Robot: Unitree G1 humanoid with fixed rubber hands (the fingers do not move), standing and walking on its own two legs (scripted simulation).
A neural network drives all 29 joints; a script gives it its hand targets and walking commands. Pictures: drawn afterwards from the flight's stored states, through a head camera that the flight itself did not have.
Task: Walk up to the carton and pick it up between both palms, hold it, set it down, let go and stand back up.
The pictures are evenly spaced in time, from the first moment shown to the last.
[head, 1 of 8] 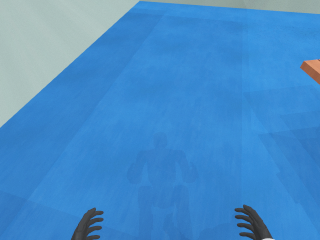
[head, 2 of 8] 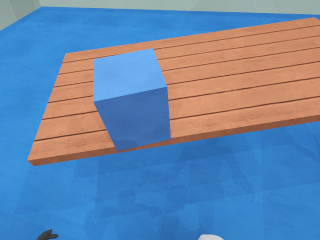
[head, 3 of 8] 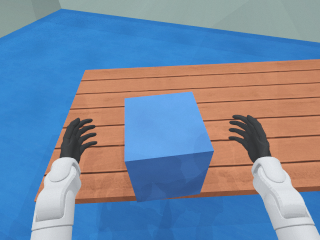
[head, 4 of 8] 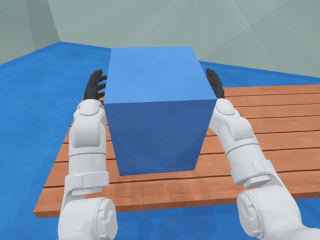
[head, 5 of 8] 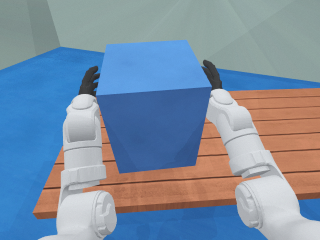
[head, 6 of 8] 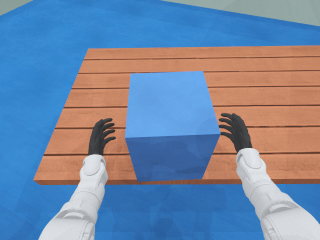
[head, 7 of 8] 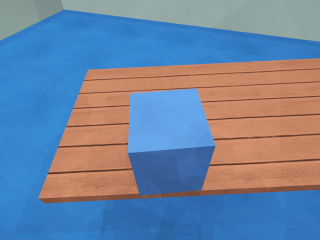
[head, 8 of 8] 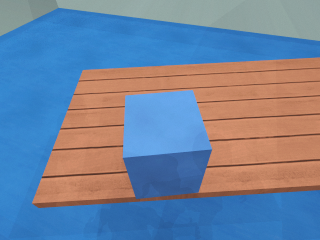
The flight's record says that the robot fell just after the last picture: no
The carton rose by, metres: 0.23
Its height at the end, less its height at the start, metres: +0.00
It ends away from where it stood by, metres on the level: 0.01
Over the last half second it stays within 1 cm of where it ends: yes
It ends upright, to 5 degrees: yes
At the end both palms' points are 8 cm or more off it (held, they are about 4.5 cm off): yes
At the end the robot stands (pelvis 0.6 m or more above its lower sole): yes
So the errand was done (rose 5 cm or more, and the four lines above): yes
